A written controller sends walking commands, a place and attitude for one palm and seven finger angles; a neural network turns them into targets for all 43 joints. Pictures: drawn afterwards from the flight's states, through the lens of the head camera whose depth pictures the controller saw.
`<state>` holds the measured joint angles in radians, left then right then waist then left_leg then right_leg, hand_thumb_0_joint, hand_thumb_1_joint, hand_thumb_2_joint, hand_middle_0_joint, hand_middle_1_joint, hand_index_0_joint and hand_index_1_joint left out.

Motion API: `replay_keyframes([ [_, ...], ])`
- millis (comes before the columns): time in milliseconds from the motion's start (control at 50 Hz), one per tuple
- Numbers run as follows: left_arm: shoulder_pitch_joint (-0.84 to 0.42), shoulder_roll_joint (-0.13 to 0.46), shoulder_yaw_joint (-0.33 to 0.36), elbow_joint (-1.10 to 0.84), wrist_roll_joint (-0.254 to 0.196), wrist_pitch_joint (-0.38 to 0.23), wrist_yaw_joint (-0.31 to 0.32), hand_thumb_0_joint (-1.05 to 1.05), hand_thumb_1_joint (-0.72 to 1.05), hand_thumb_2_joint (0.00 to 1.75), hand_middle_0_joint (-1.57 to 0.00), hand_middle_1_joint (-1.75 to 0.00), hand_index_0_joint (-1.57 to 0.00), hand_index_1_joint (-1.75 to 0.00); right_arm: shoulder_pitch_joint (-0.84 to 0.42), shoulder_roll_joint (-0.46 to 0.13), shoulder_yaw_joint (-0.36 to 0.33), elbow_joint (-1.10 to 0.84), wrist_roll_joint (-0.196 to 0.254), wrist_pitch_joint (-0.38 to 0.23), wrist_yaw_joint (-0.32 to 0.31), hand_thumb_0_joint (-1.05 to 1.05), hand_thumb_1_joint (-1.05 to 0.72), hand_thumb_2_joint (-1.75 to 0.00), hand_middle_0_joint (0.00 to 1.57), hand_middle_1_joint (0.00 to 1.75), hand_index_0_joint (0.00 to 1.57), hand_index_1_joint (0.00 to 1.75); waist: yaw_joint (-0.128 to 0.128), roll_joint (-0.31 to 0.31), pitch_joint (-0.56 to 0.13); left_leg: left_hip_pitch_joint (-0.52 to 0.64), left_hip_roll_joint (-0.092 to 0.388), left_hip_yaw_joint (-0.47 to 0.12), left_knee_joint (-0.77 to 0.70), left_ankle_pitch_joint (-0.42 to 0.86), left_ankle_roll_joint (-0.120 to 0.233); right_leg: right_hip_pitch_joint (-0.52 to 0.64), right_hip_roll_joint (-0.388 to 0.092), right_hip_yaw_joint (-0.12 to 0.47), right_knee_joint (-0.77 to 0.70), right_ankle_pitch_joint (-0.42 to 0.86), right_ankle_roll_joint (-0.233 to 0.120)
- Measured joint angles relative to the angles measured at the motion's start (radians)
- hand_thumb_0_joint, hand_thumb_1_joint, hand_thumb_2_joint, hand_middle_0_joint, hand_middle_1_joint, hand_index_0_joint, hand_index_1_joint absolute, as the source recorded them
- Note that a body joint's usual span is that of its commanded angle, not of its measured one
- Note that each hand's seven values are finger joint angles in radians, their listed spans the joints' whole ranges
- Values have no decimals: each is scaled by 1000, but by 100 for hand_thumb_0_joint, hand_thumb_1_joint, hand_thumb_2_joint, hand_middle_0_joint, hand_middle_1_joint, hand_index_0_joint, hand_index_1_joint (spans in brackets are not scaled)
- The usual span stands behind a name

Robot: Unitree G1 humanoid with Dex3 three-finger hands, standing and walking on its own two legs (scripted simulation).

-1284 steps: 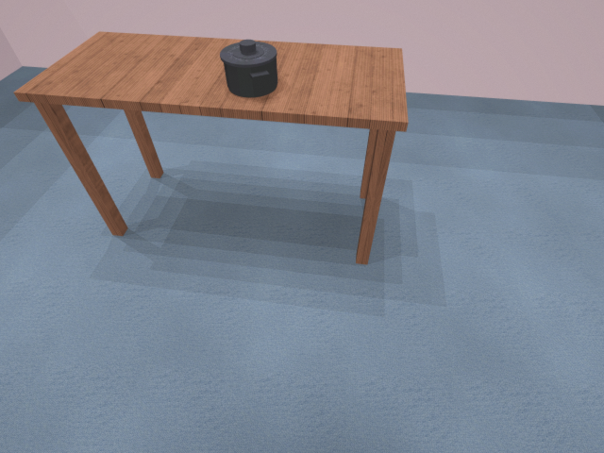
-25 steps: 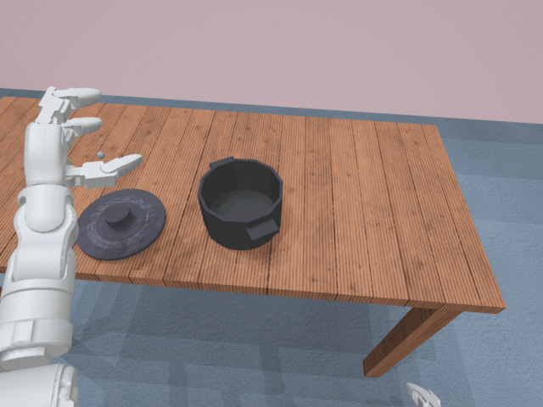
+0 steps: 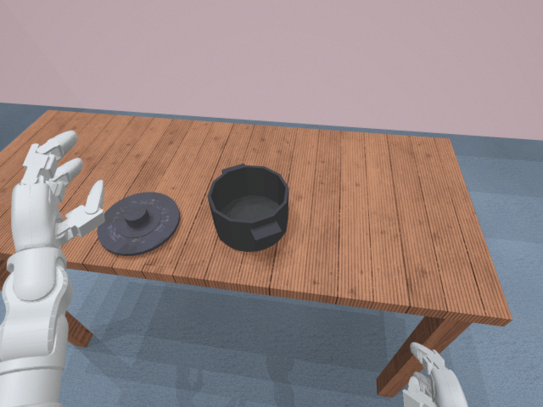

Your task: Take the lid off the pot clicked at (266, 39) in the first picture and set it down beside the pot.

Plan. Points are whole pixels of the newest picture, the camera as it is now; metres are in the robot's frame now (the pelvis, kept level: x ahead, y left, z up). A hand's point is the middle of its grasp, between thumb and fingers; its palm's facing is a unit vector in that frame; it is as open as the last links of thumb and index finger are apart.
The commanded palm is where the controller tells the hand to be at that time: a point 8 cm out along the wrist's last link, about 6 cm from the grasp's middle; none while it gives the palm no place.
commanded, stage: draw the hand back to the body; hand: left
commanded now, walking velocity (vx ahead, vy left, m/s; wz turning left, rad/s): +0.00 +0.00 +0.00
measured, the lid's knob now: (136, 214) +0.47 +0.34 -0.04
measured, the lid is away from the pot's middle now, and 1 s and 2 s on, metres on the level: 0.24 0.24 0.24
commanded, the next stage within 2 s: step back with the hand held close in 0.96 s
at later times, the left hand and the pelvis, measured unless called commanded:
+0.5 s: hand (62, 271) +0.22 +0.26 +0.16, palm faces +0.42 -0.85 -0.33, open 7.4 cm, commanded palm +0.16 +0.29 +0.17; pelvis -0.02 +0.01 +0.00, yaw +0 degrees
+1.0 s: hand (33, 310) +0.17 +0.27 +0.15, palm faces +0.41 -0.82 -0.40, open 7.4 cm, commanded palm +0.12 +0.30 +0.17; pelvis -0.01 +0.02 +0.00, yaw +0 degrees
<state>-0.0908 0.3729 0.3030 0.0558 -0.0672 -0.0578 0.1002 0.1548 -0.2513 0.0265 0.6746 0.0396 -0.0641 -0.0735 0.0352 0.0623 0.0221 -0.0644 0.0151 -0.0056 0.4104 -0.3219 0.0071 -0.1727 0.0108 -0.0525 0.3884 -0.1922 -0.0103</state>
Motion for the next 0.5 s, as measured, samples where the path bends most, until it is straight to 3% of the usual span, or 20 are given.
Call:
replay_keyframes([
  [240, 136, -22, 3, -115, -13, -6, 8, 1, 83, 86, -22, -35, -22, -36, 5, 20, 16, 3, -6, -23, 3, 1, -91, -90, 20, 30, 20, 30, 9, 4, 11, 10, -5, 1, 5, 14, 1, 13, -5, 1, -1, 18, 0],
  [500, 341, -27, -5, -289, -10, -27, 5, 2, 89, 90, -21, -30, -21, -31, 26, 19, 7, 7, -16, -51, 8, 1, -91, -90, 20, 30, 20, 30, 8, 7, 9, 14, -12, 8, 18, 10, 10, 19, -12, 8, 3, 20, 9],
])
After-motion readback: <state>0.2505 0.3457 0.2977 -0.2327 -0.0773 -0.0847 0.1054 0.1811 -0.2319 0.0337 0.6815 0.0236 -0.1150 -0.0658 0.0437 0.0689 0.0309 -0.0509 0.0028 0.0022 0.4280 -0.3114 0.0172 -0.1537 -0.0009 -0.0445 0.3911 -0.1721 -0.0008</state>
